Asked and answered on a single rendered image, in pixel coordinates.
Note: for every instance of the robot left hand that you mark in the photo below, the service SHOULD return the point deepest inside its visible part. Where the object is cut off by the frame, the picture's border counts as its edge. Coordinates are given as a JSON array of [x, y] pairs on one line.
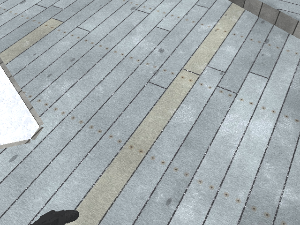
[[57, 217]]

